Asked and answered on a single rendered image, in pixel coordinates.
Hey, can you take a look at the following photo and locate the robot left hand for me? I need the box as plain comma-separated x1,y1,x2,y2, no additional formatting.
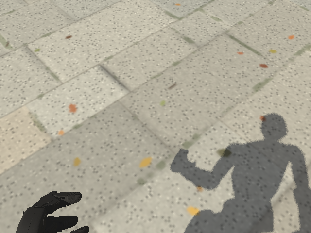
16,190,89,233

